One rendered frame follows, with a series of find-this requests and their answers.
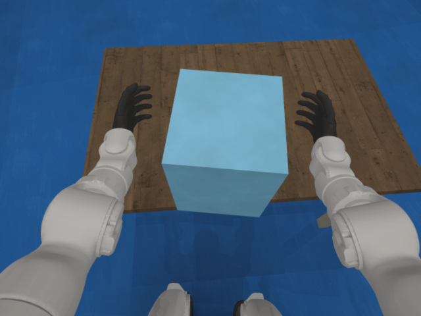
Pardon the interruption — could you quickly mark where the table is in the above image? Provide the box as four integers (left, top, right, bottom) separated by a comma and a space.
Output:
82, 39, 421, 228

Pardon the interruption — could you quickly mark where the robot right forearm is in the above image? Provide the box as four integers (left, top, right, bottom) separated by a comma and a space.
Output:
309, 136, 420, 255

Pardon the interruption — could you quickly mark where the robot right upper arm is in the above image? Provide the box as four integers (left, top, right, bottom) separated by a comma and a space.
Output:
331, 199, 421, 316

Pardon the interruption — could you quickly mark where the robot left upper arm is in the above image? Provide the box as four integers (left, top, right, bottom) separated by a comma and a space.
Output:
0, 187, 124, 316

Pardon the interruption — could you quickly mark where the left robot hand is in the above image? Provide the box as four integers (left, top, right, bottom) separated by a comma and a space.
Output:
112, 83, 153, 133

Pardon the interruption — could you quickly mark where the robot left forearm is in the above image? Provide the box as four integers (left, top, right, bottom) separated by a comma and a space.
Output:
41, 128, 137, 242

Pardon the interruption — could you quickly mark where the robot left thigh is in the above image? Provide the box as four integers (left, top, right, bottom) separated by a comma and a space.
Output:
148, 289, 190, 316

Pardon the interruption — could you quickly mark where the carton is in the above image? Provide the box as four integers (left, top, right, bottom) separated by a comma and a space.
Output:
162, 69, 289, 217

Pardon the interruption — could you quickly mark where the right robot shin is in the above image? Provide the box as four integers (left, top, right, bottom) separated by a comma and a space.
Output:
246, 293, 264, 302

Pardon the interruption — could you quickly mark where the right robot hand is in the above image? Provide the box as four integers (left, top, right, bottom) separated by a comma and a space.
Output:
295, 90, 337, 144

